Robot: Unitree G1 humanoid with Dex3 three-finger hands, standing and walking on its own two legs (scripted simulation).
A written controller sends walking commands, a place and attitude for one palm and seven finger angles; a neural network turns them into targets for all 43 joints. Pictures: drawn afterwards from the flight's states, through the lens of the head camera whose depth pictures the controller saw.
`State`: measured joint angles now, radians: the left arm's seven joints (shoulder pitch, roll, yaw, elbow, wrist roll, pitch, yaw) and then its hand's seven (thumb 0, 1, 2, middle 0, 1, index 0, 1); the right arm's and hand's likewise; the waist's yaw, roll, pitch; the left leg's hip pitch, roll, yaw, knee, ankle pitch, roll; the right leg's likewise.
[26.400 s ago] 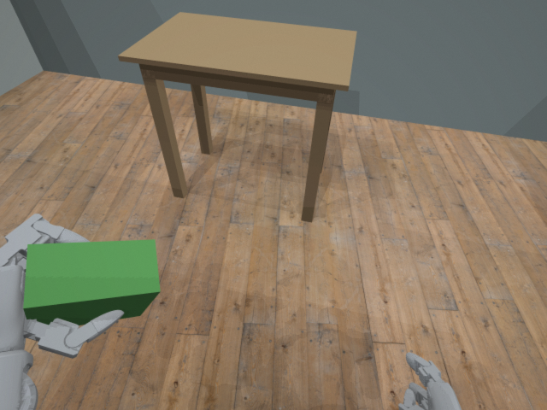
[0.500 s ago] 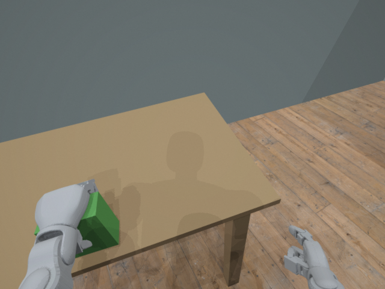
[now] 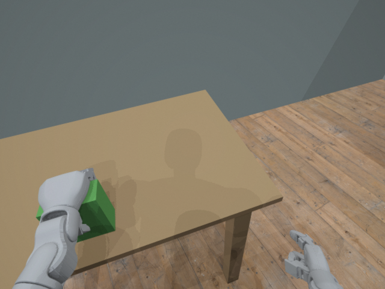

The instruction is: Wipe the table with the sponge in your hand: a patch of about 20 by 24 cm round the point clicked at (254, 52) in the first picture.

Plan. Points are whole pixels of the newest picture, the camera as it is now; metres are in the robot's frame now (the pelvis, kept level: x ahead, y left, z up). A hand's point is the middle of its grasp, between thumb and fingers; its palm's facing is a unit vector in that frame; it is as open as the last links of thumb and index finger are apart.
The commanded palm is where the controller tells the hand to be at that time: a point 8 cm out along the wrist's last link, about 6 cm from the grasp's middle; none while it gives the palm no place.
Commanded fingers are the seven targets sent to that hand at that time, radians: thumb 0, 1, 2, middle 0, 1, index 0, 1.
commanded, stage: wipe forward along the first lane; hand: left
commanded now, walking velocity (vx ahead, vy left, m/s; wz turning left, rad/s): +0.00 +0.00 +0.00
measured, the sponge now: (84, 217) +0.24 +0.29 +0.02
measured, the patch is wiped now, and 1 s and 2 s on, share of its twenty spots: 0.10 0.40 0.65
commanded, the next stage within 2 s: slide across to the middle lane in 1.28 s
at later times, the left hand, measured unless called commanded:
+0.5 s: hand (82, 184) +0.30 +0.31 +0.06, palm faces -0.07 -0.03 -1.00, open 10.2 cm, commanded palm +0.28 +0.31 +0.09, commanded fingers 0.00 0.10 1.30 -1.20 -1.60 -1.20 -1.60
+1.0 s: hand (83, 167) +0.35 +0.33 +0.06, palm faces -0.11 -0.01 -0.99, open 10.2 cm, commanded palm +0.33 +0.33 +0.09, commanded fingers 0.00 0.10 1.30 -1.20 -1.60 -1.20 -1.60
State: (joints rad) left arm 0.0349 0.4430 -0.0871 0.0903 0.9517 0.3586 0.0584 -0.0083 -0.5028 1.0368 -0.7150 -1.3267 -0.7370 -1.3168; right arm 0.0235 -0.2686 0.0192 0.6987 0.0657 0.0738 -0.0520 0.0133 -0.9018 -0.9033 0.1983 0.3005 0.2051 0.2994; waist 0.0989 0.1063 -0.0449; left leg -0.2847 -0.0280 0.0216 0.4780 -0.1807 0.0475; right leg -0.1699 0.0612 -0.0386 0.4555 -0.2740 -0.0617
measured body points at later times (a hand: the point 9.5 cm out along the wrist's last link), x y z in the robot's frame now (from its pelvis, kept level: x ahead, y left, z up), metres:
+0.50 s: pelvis +0.01 +0.00 +0.00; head +0.01 -0.04 +0.45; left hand +0.30 +0.31 +0.11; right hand +0.20 -0.24 -0.12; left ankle +0.05 +0.09 -0.74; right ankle -0.02 -0.08 -0.74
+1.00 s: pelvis +0.01 +0.00 +0.00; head +0.03 -0.02 +0.44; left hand +0.35 +0.33 +0.11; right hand +0.17 -0.25 -0.13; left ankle +0.05 +0.09 -0.74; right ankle -0.02 -0.08 -0.74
